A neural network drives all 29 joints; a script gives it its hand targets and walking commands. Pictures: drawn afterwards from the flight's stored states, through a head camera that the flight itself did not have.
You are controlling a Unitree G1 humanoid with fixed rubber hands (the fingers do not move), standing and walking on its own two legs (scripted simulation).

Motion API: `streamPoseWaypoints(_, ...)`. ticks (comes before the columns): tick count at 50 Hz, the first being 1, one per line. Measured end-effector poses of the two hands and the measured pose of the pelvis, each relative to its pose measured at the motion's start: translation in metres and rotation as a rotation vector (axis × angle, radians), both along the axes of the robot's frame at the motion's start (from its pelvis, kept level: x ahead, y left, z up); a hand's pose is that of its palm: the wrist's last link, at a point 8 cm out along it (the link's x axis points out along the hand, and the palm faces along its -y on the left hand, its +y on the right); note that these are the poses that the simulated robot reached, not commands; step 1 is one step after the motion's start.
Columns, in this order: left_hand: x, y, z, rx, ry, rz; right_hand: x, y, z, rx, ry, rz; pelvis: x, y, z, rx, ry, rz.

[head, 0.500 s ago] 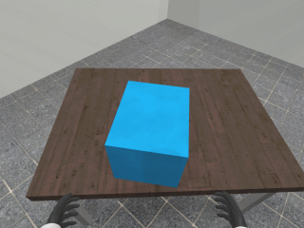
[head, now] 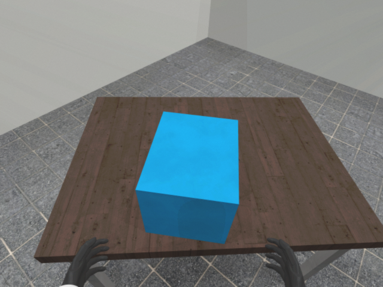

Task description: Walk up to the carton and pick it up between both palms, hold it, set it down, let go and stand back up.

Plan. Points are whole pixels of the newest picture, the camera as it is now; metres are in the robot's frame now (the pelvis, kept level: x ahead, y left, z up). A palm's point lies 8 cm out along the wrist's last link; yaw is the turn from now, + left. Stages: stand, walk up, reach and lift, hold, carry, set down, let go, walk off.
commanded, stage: reach and lift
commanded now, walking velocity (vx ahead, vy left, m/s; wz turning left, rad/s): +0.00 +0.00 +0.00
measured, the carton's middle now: (192, 175) +0.42 +0.02 -0.05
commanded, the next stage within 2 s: none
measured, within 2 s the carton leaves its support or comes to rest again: neither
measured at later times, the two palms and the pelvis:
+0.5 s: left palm (81, 275) +0.15 +0.24 -0.04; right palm (279, 278) +0.17 -0.16 -0.04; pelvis -0.01 +0.00 -0.01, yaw +0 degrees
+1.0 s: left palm (95, 233) +0.23 +0.22 -0.01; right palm (275, 240) +0.23 -0.16 -0.01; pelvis -0.01 +0.01 +0.00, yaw +1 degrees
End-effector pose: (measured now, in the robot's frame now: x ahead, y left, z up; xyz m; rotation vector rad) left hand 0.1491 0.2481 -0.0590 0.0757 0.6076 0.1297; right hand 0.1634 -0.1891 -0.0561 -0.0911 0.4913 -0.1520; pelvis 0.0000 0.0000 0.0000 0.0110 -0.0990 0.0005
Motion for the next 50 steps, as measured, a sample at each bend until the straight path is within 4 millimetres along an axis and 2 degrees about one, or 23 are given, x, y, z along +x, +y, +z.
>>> streamPoseWaypoints(15, -0.004, -0.014, 0.010, -0.053, -0.152, -0.049, -0.001, 0.020, 0.011, 0.051, -0.112, -0.010, -0.006, 0.001, -0.003, -0.004, -0.012, 0.000)
streamPoseWaypoints(24, 0.003, -0.013, 0.017, -0.059, -0.236, -0.053, 0.002, 0.030, 0.015, 0.079, -0.166, -0.030, -0.011, 0.004, -0.005, -0.010, -0.003, 0.003)
streamPoseWaypoints(33, 0.023, -0.013, 0.021, -0.066, -0.277, -0.059, 0.015, 0.038, 0.017, 0.091, -0.189, -0.044, -0.015, 0.009, -0.006, -0.016, 0.016, 0.005)
streamPoseWaypoints(50, 0.077, -0.025, 0.045, -0.070, -0.298, -0.080, 0.067, 0.033, 0.042, 0.085, -0.229, -0.059, -0.008, 0.009, -0.004, -0.014, 0.039, 0.008)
